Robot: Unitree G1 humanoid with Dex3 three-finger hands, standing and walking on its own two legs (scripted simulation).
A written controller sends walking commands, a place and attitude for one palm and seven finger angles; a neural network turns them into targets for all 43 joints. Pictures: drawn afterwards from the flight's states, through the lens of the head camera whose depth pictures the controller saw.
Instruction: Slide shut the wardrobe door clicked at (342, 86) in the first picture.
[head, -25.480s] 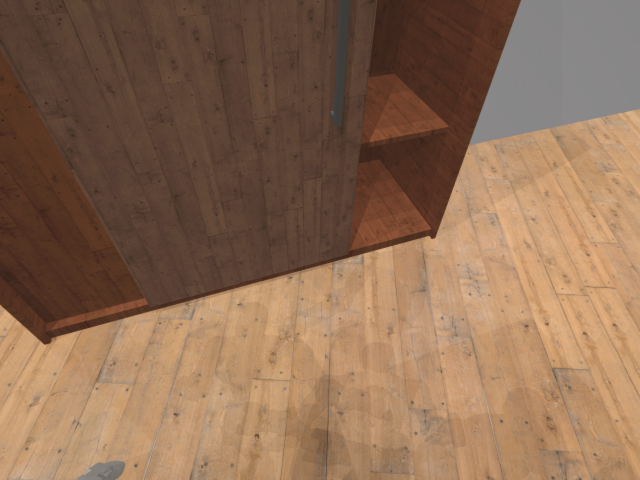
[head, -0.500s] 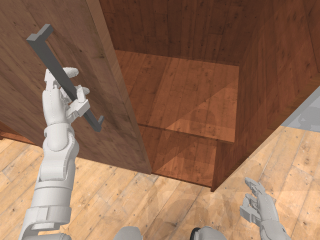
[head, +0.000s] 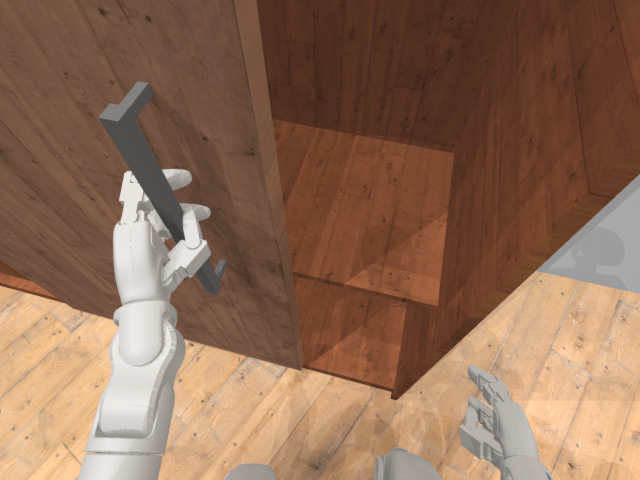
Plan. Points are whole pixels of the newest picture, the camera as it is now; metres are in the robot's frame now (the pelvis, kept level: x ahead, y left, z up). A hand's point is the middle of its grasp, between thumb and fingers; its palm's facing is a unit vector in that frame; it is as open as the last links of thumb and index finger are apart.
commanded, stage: step sideways, sliding the door along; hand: left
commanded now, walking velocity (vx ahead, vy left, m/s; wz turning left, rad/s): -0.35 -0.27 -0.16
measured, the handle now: (186, 217) +0.36 +0.23 +0.08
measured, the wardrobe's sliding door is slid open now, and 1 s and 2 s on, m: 0.27 0.03 0.00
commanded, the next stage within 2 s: stop walking and hold the door there in 1.34 s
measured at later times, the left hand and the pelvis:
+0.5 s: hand (299, 271) +0.30 +0.08 +0.10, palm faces +0.29 -0.96 -0.05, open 6.2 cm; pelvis -0.03 -0.09 +0.00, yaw -3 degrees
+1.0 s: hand (427, 304) +0.29 -0.05 +0.10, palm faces +0.25 -0.97 -0.07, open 6.3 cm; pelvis -0.07 -0.21 -0.01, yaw -5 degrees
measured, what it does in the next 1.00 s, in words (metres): steps to the right: right foot, then right foot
